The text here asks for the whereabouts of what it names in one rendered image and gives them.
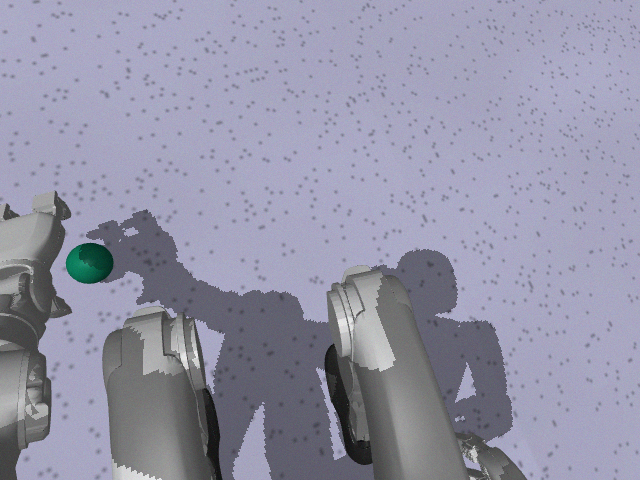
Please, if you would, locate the ball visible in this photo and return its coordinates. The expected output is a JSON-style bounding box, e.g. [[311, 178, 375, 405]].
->
[[66, 243, 114, 284]]

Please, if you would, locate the left robot foot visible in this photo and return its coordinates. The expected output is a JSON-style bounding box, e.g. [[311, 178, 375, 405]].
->
[[202, 388, 222, 480]]

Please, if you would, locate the right robot hand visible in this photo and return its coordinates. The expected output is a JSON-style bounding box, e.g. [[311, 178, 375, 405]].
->
[[455, 432, 527, 480]]

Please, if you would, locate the left robot arm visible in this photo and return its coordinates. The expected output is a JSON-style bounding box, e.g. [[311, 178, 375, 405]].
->
[[0, 259, 52, 480]]

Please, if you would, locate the left robot hand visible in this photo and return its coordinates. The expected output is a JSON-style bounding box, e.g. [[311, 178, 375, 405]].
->
[[0, 191, 72, 318]]

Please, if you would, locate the right robot foot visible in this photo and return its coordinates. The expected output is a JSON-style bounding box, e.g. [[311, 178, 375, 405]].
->
[[325, 344, 372, 465]]

